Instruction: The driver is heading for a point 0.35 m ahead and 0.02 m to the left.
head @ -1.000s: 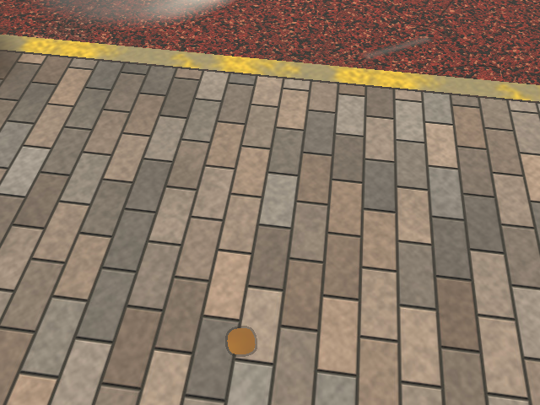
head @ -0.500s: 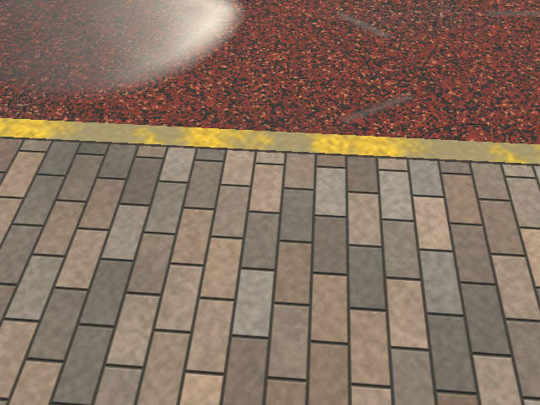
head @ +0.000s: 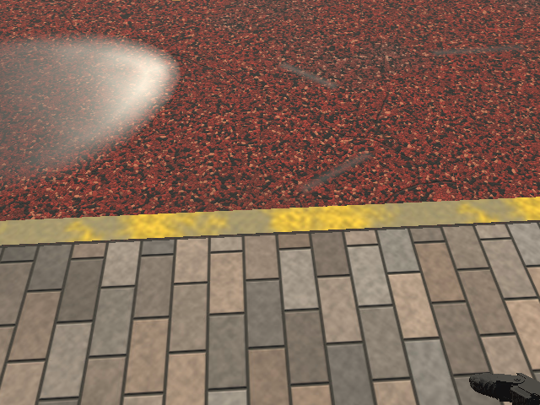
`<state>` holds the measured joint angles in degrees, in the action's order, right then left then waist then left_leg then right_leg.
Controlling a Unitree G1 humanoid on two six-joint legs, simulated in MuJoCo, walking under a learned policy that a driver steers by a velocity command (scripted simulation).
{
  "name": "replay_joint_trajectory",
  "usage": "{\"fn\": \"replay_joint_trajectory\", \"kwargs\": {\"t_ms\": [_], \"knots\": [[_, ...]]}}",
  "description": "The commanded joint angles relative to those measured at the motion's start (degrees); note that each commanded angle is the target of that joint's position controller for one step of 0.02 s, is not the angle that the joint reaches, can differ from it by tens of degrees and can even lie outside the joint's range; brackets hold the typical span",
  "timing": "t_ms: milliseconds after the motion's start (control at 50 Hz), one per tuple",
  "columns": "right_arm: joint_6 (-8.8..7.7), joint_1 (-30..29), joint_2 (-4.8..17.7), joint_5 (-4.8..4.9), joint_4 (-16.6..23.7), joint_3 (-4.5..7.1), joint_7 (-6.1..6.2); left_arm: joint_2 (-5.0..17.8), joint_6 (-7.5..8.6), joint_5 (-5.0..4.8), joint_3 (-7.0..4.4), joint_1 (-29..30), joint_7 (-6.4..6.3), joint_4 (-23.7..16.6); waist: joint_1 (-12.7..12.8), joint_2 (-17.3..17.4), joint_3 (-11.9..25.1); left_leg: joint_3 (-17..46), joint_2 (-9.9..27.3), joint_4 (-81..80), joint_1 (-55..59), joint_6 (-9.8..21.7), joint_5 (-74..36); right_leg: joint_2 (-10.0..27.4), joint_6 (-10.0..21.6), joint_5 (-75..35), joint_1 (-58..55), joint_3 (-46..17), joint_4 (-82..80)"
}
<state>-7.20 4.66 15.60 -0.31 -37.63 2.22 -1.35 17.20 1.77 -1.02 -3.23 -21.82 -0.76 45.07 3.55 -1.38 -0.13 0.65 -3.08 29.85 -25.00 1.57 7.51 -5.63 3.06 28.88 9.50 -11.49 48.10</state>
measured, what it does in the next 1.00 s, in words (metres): walks ahead: right foot, then left foot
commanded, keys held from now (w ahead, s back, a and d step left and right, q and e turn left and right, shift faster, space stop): w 0.22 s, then no key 0.78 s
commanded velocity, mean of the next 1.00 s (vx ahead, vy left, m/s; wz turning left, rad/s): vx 0.22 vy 0.00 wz -0.05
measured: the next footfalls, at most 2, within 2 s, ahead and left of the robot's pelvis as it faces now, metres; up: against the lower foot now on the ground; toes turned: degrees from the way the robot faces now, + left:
right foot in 0.42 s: +0.38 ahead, -0.14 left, +0.00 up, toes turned -1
left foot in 0.72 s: +0.35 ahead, +0.11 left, +0.00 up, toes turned -1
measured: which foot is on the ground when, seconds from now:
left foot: down 0.00-0.44, up 0.46-0.70, down 0.72-1.00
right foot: up 0.00-0.40, down 0.42-1.00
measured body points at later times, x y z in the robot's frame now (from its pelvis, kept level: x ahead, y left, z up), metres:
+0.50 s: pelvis +0.24 -0.03 +0.00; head +0.27 -0.05 +0.45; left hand +0.46 +0.19 -0.07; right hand +0.26 -0.32 -0.13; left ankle +0.11 +0.11 -0.67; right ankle +0.34 -0.14 -0.73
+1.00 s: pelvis +0.32 -0.02 +0.01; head +0.32 -0.01 +0.46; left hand +0.42 +0.23 -0.13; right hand +0.39 -0.28 -0.12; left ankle +0.31 +0.11 -0.73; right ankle +0.34 -0.14 -0.73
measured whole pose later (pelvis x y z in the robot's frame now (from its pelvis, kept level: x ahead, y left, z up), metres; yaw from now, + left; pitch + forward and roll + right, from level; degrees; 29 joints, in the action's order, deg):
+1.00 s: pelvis +0.32 -0.02 +0.01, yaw -1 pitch -1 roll -1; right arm -0.9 13.1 13.1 -0.5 -52.1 1.2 1.8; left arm 13.4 0.0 0.5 -1.7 -9.9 -0.7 53.2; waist 0.2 -0.2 -1.5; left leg 1.1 1.7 30.5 -12.3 -1.4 17.3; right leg -0.8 0.4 12.8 15.1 0.1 28.9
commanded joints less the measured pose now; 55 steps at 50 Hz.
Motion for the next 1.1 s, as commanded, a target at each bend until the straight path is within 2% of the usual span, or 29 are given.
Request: {"fn": "replay_joint_trajectory", "kwargs": {"t_ms": [20,40,60,80,140,180,240,280,340,380,400,420,440,460,480,500,520,540,580,660,700,720,740,760,780,800,840,900,1100], "knots": [[0.52,15.56,7.94,1.25,-1.03,3.14,0.15,8.12,1.8,-0.87,-1.06,1.44,0.26,-5.27,-8.42,7.6,6.48,34.75,22.4,-12.96,35.99,12.47,17.48,4.61,-1.1,-1.91,34.4,0.9,24.77],[0.82,12.84,7.43,0.48,-0.65,2.71,0.13,7.53,1.97,-0.18,-0.92,5.48,0.29,-6.32,-7.49,3.64,2.23,28.84,20.08,-14.38,29.05,11.65,11.15,6.67,-1.3,-5.83,33.51,3.24,22.97],[0.97,11.19,6.56,0.09,-0.89,2.38,0.12,6.74,2.27,0.52,-1.01,7.14,0.49,-6.91,-6.21,3.16,-0.23,24.98,18.15,-15.75,24.55,11.61,5.35,8.47,-1.55,-8.63,32.65,4.24,19.65],[0.88,10.42,5.89,-0.38,-0.97,2.03,0.16,5.87,2.34,0.61,-1.0,6.6,0.72,-6.92,-4.82,4.99,-0.17,21.87,16.4,-16.89,21.69,11.11,1.1,9.92,-1.76,-10.34,29.95,4.8,17.27],[0.65,10.8,6.43,0.49,-2.19,2.12,0.15,3.13,2.02,0.66,-0.27,6.46,1.0,-6.9,-3.87,7.11,0.21,16.01,14.85,-19.5,18.32,12.02,-6.12,11.0,-3.07,-11.75,27.88,7.22,10.5],[0.87,11.49,8.34,0.76,-3.07,2.62,0.49,1.95,2.14,1.07,0.37,10.41,1.06,-8.18,-4.71,6.07,-0.66,13.16,14.74,-20.97,17.38,12.37,-8.7,11.55,-3.91,-16.38,28.35,8.17,3.42],[1.55,12.62,9.48,0.97,-4.39,2.74,0.85,1.03,2.68,1.03,0.93,15.78,1.5,-9.07,-6.33,5.41,-1.7,7.78,12.67,-20.92,15.95,10.59,-13.89,10.31,-4.21,-26.56,24.56,9.65,-8.17],[2.17,15.15,9.9,1.04,-5.99,2.69,1.07,1.23,3.15,1.09,0.86,18.39,1.88,-9.61,-7.4,5.67,-0.99,5.42,12.05,-18.6,16.37,9.28,-21.72,8.1,-4.22,-32.15,20.36,10.85,-13.04],[3.13,16.66,9.96,1.26,-7.57,2.53,1.38,2.27,3.53,1.05,0.33,20.26,2.64,-10.39,-7.06,6.58,0.34,5.65,13.11,-13.95,19.98,7.33,-24.48,6.55,-2.49,-33.1,17.32,9.97,-17.54],[3.63,14.8,10.52,1.39,-7.69,2.66,1.71,3.8,3.57,1.54,-0.46,16.7,2.72,-9.32,-3.98,6.72,2.24,5.99,13.01,-8.6,21.07,5.45,-26.16,5.72,-0.71,-33.08,11.41,9.95,-21.05],[3.67,14.34,9.99,1.3,-7.59,2.44,1.84,5.23,3.58,2.07,-1.14,12.21,2.41,-7.72,-1.75,5.89,4.62,5.11,11.03,-3.31,20.01,4.01,-28.52,5.2,0.62,-36.49,4.3,10.74,-23.18],[3.36,15.27,8.12,0.27,-6.94,1.68,1.9,8.74,3.64,2.62,-1.98,7.5,1.84,-6.98,-0.25,1.77,9.48,2.92,7.66,6.08,15.33,1.39,-20.43,11.01,3.08,-55.86,-6.31,6.48,-21.54],[2.87,23.15,3.06,-0.74,-7.27,-0.15,1.66,10.59,2.86,4.09,-1.84,4.4,1.25,-7.24,-1.91,-9.49,18.29,0.89,2.22,24.73,-0.35,-2.86,8.95,25.8,12.83,-74.95,-25.45,-8.88,-17.14],[3.17,26.54,4.08,-0.03,-9.15,-0.29,1.32,6.42,1.88,2.7,-0.84,2.53,1.48,-6.15,-1.39,-12.49,25.31,5.17,1.65,33.23,-2.61,-4.34,32.83,29.66,17.12,-74.61,-26.69,-15.95,-18.58],[3.93,23.75,8.48,1.07,-9.05,0.95,1.18,5.25,1.13,1.47,-0.45,4.99,1.89,-5.97,-1.24,-7.86,20.58,6.3,3.83,36.58,-4.92,-4.84,32.57,26.63,15.31,-62.02,-20.72,-13.28,-21.14],[4.86,19.08,8.54,1.44,-8.18,1.16,1.63,4.45,0.83,1.14,-0.2,9.23,1.96,-6.17,-1.99,-4.6,13.96,4.67,5.43,36.09,-7.21,-5.28,29.8,23.9,12.84,-51.67,-14.03,-9.95,-23.77],[5.99,16.4,7.8,0.95,-7.81,1.22,2.28,3.49,0.75,1.38,0.27,13.07,2.03,-6.27,-3.08,-2.9,9.18,4.06,6.81,33.01,-6.7,-5.72,27.04,22.01,11.41,-44.75,-6.35,-7.24,-26.46],[7.22,16.14,7.31,0.46,-7.87,1.37,2.9,3.3,0.67,1.84,0.38,16.14,2.05,-6.36,-4.85,-3.85,6.84,4.07,7.98,29.19,-2.43,-6.12,24.15,20.23,10.16,-39.23,1.04,-4.62,-29.14],[8.45,18.19,4.95,0.04,-8.97,0.94,3.66,4.02,0.46,2.83,-0.09,19.44,2.04,-5.92,-6.84,-6.71,5.41,1.88,7.09,22.05,6.05,-6.65,19.44,17.13,9.54,-34.25,10.07,0.01,-32.17],[8.51,15.94,4.02,-0.31,-9.65,0.71,3.75,3.41,0.14,2.41,0.02,19.14,1.28,-3.68,-5.98,-5.83,6.71,0.89,6.57,9.08,13.94,-5.18,7.79,16.06,8.92,-21.49,11.68,2.01,-32.87],[8.42,14.77,3.84,-0.98,-9.78,0.72,3.48,2.54,-0.25,1.92,0.46,19.08,1.11,-2.56,-6.49,-4.76,4.87,0.02,5.7,1.85,18.58,-3.74,2.26,14.33,6.24,-7.72,14.46,2.33,-32.77],[8.36,13.62,4.29,-1.66,-9.21,0.71,3.46,1.18,-0.27,1.95,0.99,17.54,1.15,-1.42,-6.37,-3.61,3.07,1.48,6.76,-1.47,19.69,-2.71,0.65,12.89,3.58,-1.65,15.96,2.45,-32.6],[8.23,12.37,6.09,-1.78,-8.13,0.83,3.65,0.77,-0.32,2.26,1.21,16.04,1.16,-0.52,-5.42,-1.37,0.57,4.95,9.88,-5.47,18.55,-1.24,1.07,10.93,0.94,1.57,16.53,3.3,-30.73],[8.26,10.24,10.39,-0.86,-8.62,1.97,3.87,1.41,-0.39,2.09,0.76,13.26,1.11,-0.28,-1.99,6.1,-1.94,4.82,9.92,-5.39,11.9,0.46,10.63,7.34,-0.96,-1.56,14.15,6.83,-29.59],[7.86,9.52,7.8,-0.72,-8.96,1.67,3.63,2.3,-0.59,2.28,0.65,14.7,0.71,0.21,-3.4,7.03,-2.7,4.48,8.47,-7.6,6.15,0.5,18.19,6.44,-2.06,-5.93,8.79,8.46,-26.81],[7.33,9.11,5.62,-1.1,-9.38,1.03,3.52,2.46,-0.75,2.0,0.46,14.92,0.39,0.39,-3.13,7.51,-2.82,4.4,8.18,-8.71,4.39,-0.41,18.49,6.53,-1.88,-8.8,6.32,8.7,-25.41],[6.28,8.19,4.36,-0.9,-9.76,0.64,3.28,2.09,-1.15,1.99,0.46,13.74,-0.09,1.73,-2.9,7.48,-1.98,3.74,7.67,-8.13,5.93,-1.8,12.15,6.79,-1.13,-13.08,4.96,8.69,-24.36],[5.5,9.56,4.79,-0.3,-11.13,0.66,3.26,1.68,-1.0,1.85,0.44,13.04,-0.06,3.49,-3.43,4.94,0.5,3.05,7.32,-5.79,9.65,-1.94,3.88,6.97,-0.83,-20.3,3.53,8.99,-23.28],[6.12,9.4,4.32,0.04,-14.78,0.4,3.37,2.12,-1.91,1.1,0.17,13.01,-0.69,8.92,-3.68,1.37,1.43,1.58,6.09,-4.8,12.56,-1.41,-4.78,7.31,-1.21,-29.72,-0.03,9.28,-21.91]]}}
